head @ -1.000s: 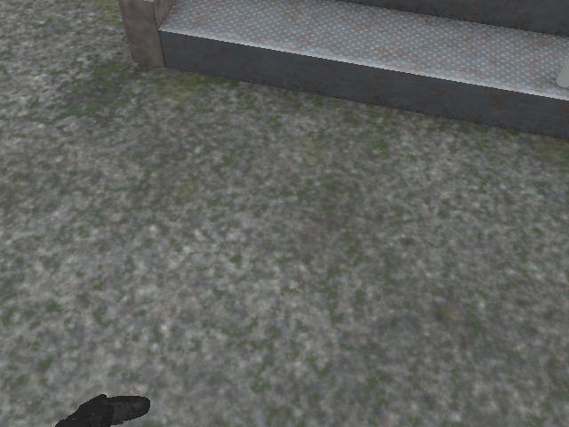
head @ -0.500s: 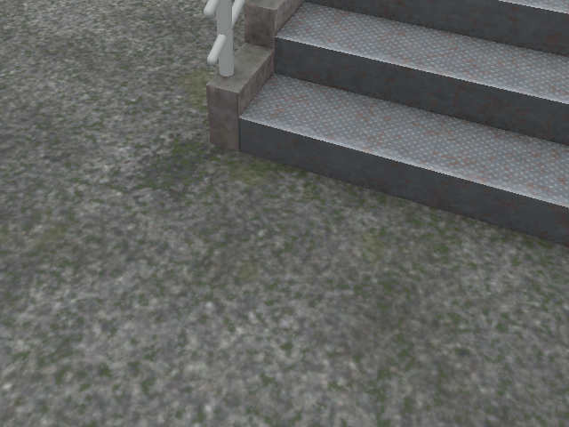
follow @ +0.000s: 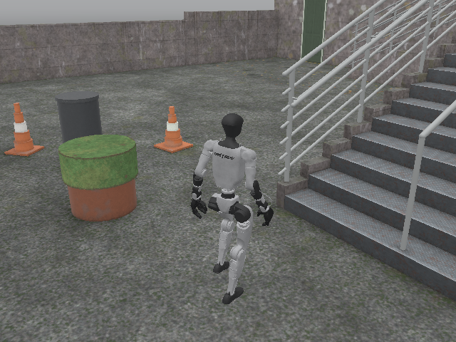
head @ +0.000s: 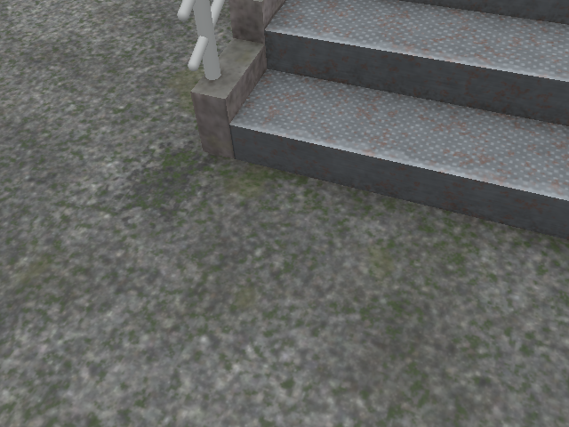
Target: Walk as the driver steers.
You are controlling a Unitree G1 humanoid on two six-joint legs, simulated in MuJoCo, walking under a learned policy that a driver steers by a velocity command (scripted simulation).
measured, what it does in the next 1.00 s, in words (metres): walks ahead: left foot, then right foot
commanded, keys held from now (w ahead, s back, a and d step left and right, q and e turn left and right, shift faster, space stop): w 1.00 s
